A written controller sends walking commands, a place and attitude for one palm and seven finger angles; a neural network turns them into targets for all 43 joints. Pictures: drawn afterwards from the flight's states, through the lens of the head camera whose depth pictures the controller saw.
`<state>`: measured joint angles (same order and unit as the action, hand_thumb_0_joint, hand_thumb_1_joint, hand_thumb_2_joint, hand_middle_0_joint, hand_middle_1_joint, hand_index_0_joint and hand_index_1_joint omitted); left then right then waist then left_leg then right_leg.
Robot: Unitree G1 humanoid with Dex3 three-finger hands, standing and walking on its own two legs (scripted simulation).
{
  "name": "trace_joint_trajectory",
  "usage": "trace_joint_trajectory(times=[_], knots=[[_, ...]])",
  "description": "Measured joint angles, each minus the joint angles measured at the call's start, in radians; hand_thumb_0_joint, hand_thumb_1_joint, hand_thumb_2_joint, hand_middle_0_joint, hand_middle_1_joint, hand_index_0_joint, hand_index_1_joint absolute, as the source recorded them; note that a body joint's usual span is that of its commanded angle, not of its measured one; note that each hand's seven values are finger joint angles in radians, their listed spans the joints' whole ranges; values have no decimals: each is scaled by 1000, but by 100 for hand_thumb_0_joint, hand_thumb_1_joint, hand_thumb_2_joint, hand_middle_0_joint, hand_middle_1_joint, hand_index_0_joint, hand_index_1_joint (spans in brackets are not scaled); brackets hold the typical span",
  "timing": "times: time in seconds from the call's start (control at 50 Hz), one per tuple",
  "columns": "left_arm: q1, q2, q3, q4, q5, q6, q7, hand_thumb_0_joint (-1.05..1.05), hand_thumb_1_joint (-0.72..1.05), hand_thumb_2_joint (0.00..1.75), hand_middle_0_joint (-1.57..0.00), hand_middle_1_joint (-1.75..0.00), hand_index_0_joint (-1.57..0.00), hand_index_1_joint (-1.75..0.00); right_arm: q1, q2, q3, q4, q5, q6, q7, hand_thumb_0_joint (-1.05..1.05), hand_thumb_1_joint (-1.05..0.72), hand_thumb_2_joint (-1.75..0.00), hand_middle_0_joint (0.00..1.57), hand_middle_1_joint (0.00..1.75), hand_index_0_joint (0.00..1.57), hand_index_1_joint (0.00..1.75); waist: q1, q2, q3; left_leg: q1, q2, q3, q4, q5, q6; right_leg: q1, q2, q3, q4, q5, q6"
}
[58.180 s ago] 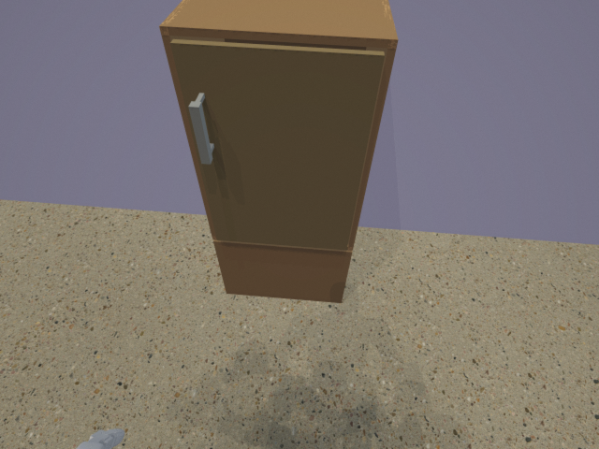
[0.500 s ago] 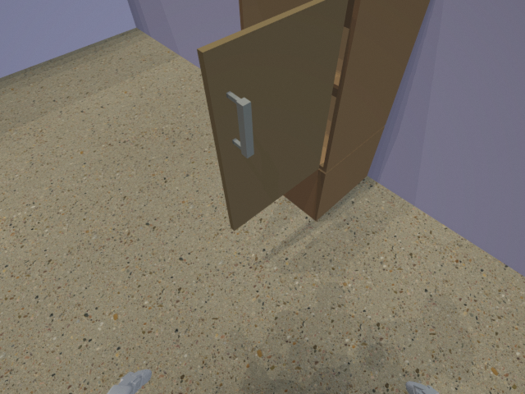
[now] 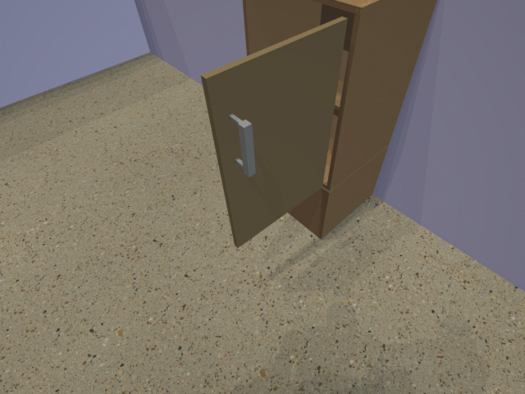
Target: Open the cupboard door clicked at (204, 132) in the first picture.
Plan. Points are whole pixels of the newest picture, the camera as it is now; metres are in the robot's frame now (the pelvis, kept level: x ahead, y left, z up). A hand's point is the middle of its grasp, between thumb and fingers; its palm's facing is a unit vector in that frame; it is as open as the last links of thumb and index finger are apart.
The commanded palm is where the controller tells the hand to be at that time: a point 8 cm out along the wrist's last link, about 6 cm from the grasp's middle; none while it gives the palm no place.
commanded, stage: let the arm hang, fingers relaxed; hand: left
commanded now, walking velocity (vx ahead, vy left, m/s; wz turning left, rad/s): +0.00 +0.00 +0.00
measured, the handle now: (241, 145) +0.62 +0.08 +0.01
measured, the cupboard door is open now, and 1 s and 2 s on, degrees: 88 88 88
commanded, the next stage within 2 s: look to check the result in 0.34 s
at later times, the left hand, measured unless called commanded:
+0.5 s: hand out of the picture +0.00 +0.16 -0.17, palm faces +0.05 -0.98 -0.17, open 7.3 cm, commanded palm none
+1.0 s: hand out of the picture +0.02 +0.17 -0.17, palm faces +0.04 -0.98 -0.19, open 7.3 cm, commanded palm none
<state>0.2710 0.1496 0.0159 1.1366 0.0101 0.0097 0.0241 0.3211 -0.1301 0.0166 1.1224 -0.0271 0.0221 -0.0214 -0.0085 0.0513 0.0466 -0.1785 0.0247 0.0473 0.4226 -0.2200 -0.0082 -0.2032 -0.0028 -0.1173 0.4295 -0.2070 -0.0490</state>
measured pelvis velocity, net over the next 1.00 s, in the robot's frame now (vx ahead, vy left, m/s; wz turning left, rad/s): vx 0.03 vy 0.01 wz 0.00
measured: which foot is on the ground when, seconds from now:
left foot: down 0.00-1.00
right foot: down 0.00-1.00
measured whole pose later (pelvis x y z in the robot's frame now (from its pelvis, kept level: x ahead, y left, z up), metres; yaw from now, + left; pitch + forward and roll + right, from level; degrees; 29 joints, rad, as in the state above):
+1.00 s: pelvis +0.03 +0.01 +0.00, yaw +0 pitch -1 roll +0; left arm 0.27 0.13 0.01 1.15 0.01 -0.01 0.03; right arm 0.28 -0.14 0.02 1.14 -0.02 0.00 -0.04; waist 0.00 0.02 0.05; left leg -0.12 0.02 0.05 0.38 -0.24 0.00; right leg -0.15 -0.01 -0.11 0.39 -0.23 -0.03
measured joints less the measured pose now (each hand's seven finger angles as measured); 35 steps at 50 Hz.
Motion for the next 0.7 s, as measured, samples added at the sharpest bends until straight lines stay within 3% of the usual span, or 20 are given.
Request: trace_joint_trajectory(times=[0.24, 0.7], knots=[[-3, -26, 0, 13, 1, -7, 6, 1, 93, 90, -20, -30, -20, -30, -3, 11, -3, 18, 1, -9, -12, 0, -90, -90, 20, 30, 20, 30, 1, -32, -8, 24, 1, 3, -9, -9, -1, 22, 2, 3, -6, -9, 2], [6, -34, -1, 19, 1, -14, 4, 0, 91, 90, -20, -30, -20, -30, -36, 0, -2, 12, 4, -17, -18, 0, -90, -90, 20, 30, 20, 30, 5, -28, -1, 46, -8, 4, -29, -18, 7, 44, -5, 5, -26, -16, 14]])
